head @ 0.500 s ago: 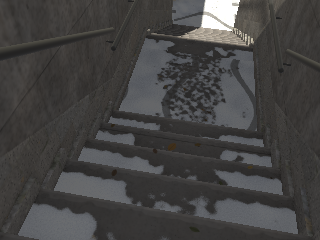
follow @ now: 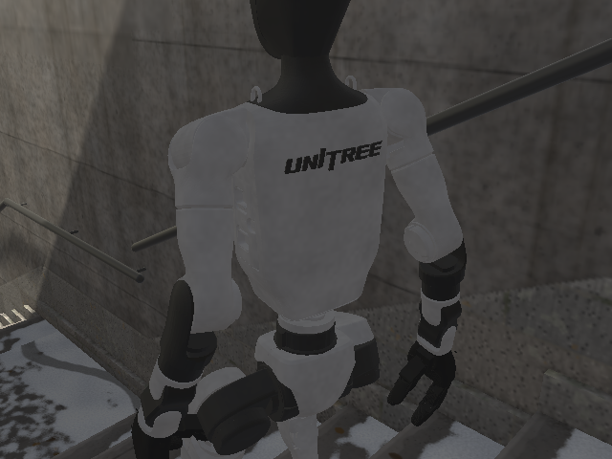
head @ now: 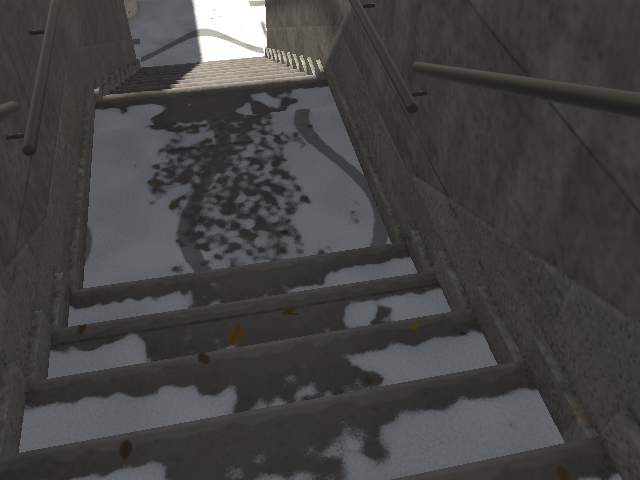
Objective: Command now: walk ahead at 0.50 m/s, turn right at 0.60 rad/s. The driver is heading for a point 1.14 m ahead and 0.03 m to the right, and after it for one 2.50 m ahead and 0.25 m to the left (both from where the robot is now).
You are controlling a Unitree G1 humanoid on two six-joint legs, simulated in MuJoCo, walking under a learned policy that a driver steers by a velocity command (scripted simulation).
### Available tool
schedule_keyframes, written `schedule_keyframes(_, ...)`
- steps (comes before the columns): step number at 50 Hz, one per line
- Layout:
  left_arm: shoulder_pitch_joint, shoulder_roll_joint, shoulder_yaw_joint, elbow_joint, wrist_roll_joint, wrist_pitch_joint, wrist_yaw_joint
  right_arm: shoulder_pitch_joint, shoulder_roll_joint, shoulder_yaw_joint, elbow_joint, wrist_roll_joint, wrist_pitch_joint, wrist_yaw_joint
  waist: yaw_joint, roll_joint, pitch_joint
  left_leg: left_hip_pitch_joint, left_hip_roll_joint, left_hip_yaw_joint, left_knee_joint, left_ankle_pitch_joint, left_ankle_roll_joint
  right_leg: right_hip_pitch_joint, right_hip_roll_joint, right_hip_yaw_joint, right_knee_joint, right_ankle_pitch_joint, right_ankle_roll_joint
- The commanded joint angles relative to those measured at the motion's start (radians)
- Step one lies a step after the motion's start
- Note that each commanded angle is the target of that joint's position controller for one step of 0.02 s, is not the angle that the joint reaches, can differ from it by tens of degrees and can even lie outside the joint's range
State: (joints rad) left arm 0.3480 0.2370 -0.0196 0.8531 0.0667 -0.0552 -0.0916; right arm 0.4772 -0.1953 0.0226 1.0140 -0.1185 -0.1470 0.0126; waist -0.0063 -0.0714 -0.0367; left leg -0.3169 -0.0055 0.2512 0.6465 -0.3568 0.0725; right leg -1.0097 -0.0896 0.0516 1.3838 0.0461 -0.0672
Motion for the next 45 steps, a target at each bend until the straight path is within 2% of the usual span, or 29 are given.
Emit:
schedule_keyframes(1, 0.029, 0.013, 0.011, -0.023, -0.008, -0.012, -0.01, 0.053, -0.101, -0.004, 0.007, -0.022, -0.014, -0.003, 0.029, 0.117, 0.111, 0.05, 0.392, -0.388, -0.378, 0.187, 0.124, -0.161, -0.015, 0.16, -0.052, 0.165, -0.04)
schedule_keyframes(2, 0.023, 0.016, 0.013, -0.015, 0.005, -0.018, -0.013, 0.01, -0.106, -0.002, -0.001, -0.034, -0.015, -0.002, 0.051, 0.062, 0.082, 0.075, 0.365, -0.319, -0.334, 0.321, 0.103, -0.142, -0.003, 0.167, -0.068, 0.195, -0.055)
schedule_keyframes(5, -0.011, 0.021, 0.02, -0.018, 0.011, -0.017, -0.024, 0.046, -0.055, 0.014, 0.03, -0.028, -0.022, -0.01, 0.047, 0.098, 0.05, 0.082, 0.308, -0.155, -0.291, 0.471, 0.067, -0.029, -0.01, 0.067, -0.059, 0.149, -0.048)
schedule_keyframes(10, -0.152, 0.025, 0.028, -0.071, 0.016, -0.027, -0.027, 0.224, -0.08, 0.013, 0.103, -0.037, -0.014, -0.03, -0.033, 0.145, 0.082, 0.289, 0.324, -0.093, -0.196, 0.602, 0.068, -0.048, -0.011, -0.01, -0.049, -0.061, -0.016)
schedule_keyframes(15, -0.308, 0.003, 0.036, -0.151, -0.001, -0.021, -0.023, 0.252, -0.09, -0.01, 0.126, 0.013, -0.004, -0.037, -0.082, 0.156, 0.111, 0.438, 0.375, -0.101, -0.137, 0.795, 0.104, -0.05, -0.02, -0.063, -0.261, -0.286, 0.011)
schedule_keyframes(17, -0.308, 0.028, 0.053, -0.154, 0.009, -0.026, -0.007, 0.13, -0.173, -0.039, 0.075, 0.026, 0.002, -0.014, -0.026, 0.172, 0.097, 0.25, 0.371, -0.043, -0.154, 0.85, 0.108, 0.25, 0.023, -0.148, -0.351, -0.408, 0.004)
schedule_keyframes(19, 0.08, 0.11, 0.112, -0.016, 0.023, -0.051, 0.022, -0.064, -0.301, -0.086, -0.01, -0.003, -0.001, 0.027, 0.141, 0.15, 0.046, -0.11, 0.265, 0.061, 0.134, 0.843, 0.088, 0.855, 0.19, -0.263, -0.385, -0.254, 0.002)
schedule_keyframes(20, 0.34, 0.184, 0.156, 0.074, 0.029, -0.076, 0.05, -0.194, -0.316, -0.105, -0.053, 0.015, -0.003, 0.057, 0.293, 0.02, -0.019, -0.371, 0.183, 0.044, 0.482, 0.584, 0.057, 1.231, 0.227, -0.254, -0.561, -0.145, -0.057)
schedule_keyframes(21, 0.476, 0.25, 0.155, 0.132, 0.056, -0.088, 0.089, -0.222, -0.174, -0.085, -0.135, 0.014, -0.007, 0.09, 0.278, -0.232, -0.217, -0.586, 0.025, -0.02, 0.889, -0.398, -0.021, 1.519, -0.027, 0.121, -0.705, 0.092, -0.27)
schedule_keyframes(22, 0.597, 0.211, 0.133, 0.149, 0.055, -0.103, 0.079, -0.307, -0.04, -0.043, -0.222, 0.08, -0.013, 0.116, 0.301, -0.067, -0.223, -0.746, -0.027, -0.264, 0.911, -0.398, -0.006, 1.515, -0.201, 0.48, -0.852, 0.156, -0.395)
schedule_keyframes(23, 0.477, 0.149, 0.115, 0.167, 0.021, -0.116, 0.078, -0.499, -0.013, -0.046, -0.316, 0.108, -0.006, 0.1, 0.275, 0.035, 0.035, -0.865, 0.014, -0.359, 0.776, -0.307, 0.008, 1.257, -0.265, 0.597, -0.91, -0.137, -0.357)
schedule_keyframes(25, 0.151, 0.001, 0.053, 0.119, -0.036, -0.101, 0.053, -0.34, -0.066, -0.067, -0.26, 0.032, 0.024, 0.046, 0.07, 0.08, 0.074, -0.71, 0.099, -0.385, 0.677, -0.111, -0.014, 0.812, -0.201, 0.414, -0.696, -0.325, -0.276)
schedule_keyframes(27, -0.128, -0.135, -0.021, -0.012, 0.011, -0.082, 0.07, -0.115, -0.03, -0.046, -0.153, -0.035, 0.056, 0.035, -0.052, 0.063, 0.101, -0.303, 0.151, -0.402, 0.407, 0.402, 0.009, 0.25, -0.071, 0.132, -0.673, -0.368, -0.158)
schedule_keyframes(28, -0.198, -0.058, -0.01, -0.065, 0.023, -0.098, 0.074, -0.047, -0.023, -0.053, -0.134, -0.016, 0.058, 0.041, -0.113, -0.006, 0.059, -0.024, 0.091, -0.31, 0.344, 0.61, -0.01, 0.058, 0.015, -0.016, -0.667, -0.445, -0.119)
schedule_keyframes(29, -0.208, 0.022, 0.008, -0.073, 0.037, -0.103, 0.085, -0.027, -0.04, -0.058, -0.114, 0.026, 0.051, 0.047, -0.117, 0.036, 0.024, 0.192, 0.057, -0.239, 0.24, 0.784, -0.059, -0.053, 0.038, -0.117, -0.625, -0.601, -0.076)
schedule_keyframes(30, -0.065, 0.168, 0.093, 0.066, -0.112, -0.077, 0.12, -0.123, -0.03, -0.054, -0.164, 0.171, 0.102, 0.03, -0.158, 0.055, 0.03, 0.341, -0.054, -0.15, 0.192, 0.805, -0.131, 0.002, -0.008, -0.029, -0.722, -0.616, -0.072)
schedule_keyframes(31, 0.003, 0.174, 0.093, 0.072, -0.129, -0.058, 0.127, -0.181, -0.058, -0.054, -0.176, 0.182, 0.133, 0.01, -0.101, 0.051, 0.092, 0.333, -0.052, -0.172, 0.152, 0.736, -0.154, 0.046, -0.029, -0.016, -0.66, -0.611, -0.061)
schedule_keyframes(32, -0.038, 0.122, 0.037, -0.005, 0.056, -0.095, 0.067, -0.259, -0.114, -0.05, -0.194, 0.034, 0.09, 0.041, -0.024, 0.058, 0.233, 0.189, 0.04, -0.256, 0.109, 0.549, -0.13, 0.078, -0.058, -0.035, -0.549, -0.787, -0.053)
schedule_keyframes(34, 0.073, 0.078, 0.028, 0.043, 0.055, -0.074, 0.027, -0.218, -0.141, -0.067, -0.163, -0.019, 0.058, 0.032, -0.026, 0.065, 0.171, 0.183, 0.065, -0.227, -0.068, 0.546, -0.069, 0.326, -0.105, 0.037, -0.35, -0.694, -0.087)
schedule_keyframes(35, 0.046, 0.1, 0.029, 0.045, 0.041, -0.054, 0.007, -0.103, -0.172, -0.086, -0.122, -0.006, 0.05, 0.028, -0.081, 0.061, 0.155, 0.264, 0.067, -0.217, -0.182, 0.623, -0.032, 0.398, -0.103, 0.058, -0.246, -0.55, -0.071)
schedule_keyframes(36, -0.04, 0.237, 0.061, 0.021, 0.067, -0.038, -0.021, 0.209, -0.181, -0.107, -0.027, 0.004, 0.044, 0.025, -0.228, 0.149, 0.083, 0.512, -0.015, -0.116, -0.132, 0.638, -0.009, 0.363, -0.058, 0.017, 0.05, -0.411, -0.042)
schedule_keyframes(37, 0.039, 0.148, 0.065, 0.03, 0.041, -0.041, -0.039, 0.345, -0.33, -0.159, 0.023, 0.017, 0.038, 0.021, -0.239, 0.404, -0.021, 0.697, 0.076, -0.291, -0.098, 0.89, 0.172, 0.195, 0.115, -0.046, 0.609, -0.607, 0.028)
schedule_keyframes(38, 0.17, 0.019, 0.028, -0.002, 0.03, -0.037, -0.062, 0.226, -0.368, -0.144, -0.049, 0.05, 0.033, 0.035, -0.077, 0.286, -0.244, 0.894, 0.253, -0.626, 0.06, 1.311, 0.359, -0.006, 0.156, 0.01, 0.737, -0.789, 0.069)
schedule_keyframes(39, 0.025, 0.06, 0.029, -0.087, 0.01, -0.04, -0.052, 0.172, -0.338, -0.151, -0.064, 0.032, 0.025, 0.045, -0.129, 0.136, -0.136, 0.871, 0.324, -0.715, 0.024, 1.236, 0.391, -0.255, 0.136, 0.032, 0.726, -0.781, 0.111)
schedule_keyframes(40, -0.06, 0.106, 0.034, -0.165, -0.019, -0.049, -0.033, 0.072, -0.323, -0.144, -0.085, 0.055, 0.016, 0.056, -0.124, 0.139, -0.043, 0.751, 0.405, -0.898, -0.044, 0.681, 0.409, -0.45, 0.1, 0.094, 0.7, -0.695, 0.128)
schedule_keyframes(41, -0.066, 0.095, 0.03, -0.152, -0.012, -0.046, -0.004, 0.022, -0.181, -0.091, -0.069, 0.031, 0.014, 0.058, -0.088, 0.005, 0.058, 0.534, 0.398, -0.964, -0.077, 0.315, 0.348, -0.524, 0.025, 0.186, 0.602, -0.472, 0.103)
schedule_keyframes(42, -0.058, 0.081, 0.015, -0.139, 0.021, -0.042, 0.021, -0.085, -0.06, -0.043, -0.089, 0.024, 0.01, 0.057, -0.014, -0.031, 0.11, 0.272, 0.349, -0.867, -0.104, 0.389, 0.32, -0.417, -0.038, 0.2, 0.357, -0.285, 0.088)
schedule_keyframes(44, -0.055, 0.083, 0.014, -0.125, 0.04, -0.018, 0.027, -0.317, -0.035, -0.019, -0.166, 0.06, 0.003, 0.039, 0.083, 0.047, 0.084, -0.362, 0.164, -0.597, -0.177, 0.506, 0.311, 0.18, -0.067, 0.072, -0.152, 0.022, 0.098)
schedule_keyframes(45, -0.071, 0.037, 0.0, -0.144, 0.038, -0.008, 0.026, -0.346, -0.095, -0.026, -0.163, 0.067, -0.013, 0.033, 0.121, 0.084, 0.021, -0.572, 0.063, -0.496, -0.138, 0.464, 0.269, 0.482, -0.044, -0.008, -0.184, 0.088, 0.107)
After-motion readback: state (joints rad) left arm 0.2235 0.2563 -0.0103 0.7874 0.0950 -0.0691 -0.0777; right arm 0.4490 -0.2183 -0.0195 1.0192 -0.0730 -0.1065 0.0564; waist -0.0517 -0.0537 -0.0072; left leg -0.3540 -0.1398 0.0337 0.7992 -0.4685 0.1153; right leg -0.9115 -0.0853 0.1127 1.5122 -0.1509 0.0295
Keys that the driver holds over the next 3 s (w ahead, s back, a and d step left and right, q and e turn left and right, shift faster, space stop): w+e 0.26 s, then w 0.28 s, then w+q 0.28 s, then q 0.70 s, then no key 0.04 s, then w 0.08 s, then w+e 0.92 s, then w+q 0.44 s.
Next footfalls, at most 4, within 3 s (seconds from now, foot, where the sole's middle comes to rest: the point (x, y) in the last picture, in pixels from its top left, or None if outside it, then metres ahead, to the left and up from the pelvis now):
0.40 right None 0.21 -0.18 -0.75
0.72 left None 0.47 -0.01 -0.92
1.02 right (429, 479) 0.60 -0.25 -0.92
1.34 left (301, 457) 0.73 0.05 -1.09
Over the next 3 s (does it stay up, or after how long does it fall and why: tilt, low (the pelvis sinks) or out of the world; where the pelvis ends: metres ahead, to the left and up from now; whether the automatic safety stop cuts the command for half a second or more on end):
stays up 1.36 -0.11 -0.65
